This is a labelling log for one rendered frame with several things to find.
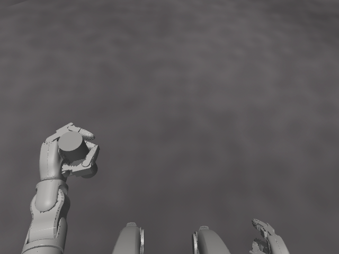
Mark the right robot hand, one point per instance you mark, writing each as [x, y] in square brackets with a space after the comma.
[274, 243]

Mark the left robot arm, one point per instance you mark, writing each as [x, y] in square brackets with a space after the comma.
[48, 229]

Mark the can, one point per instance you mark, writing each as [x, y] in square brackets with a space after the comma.
[74, 147]

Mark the left robot hand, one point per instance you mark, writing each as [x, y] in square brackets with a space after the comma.
[53, 164]

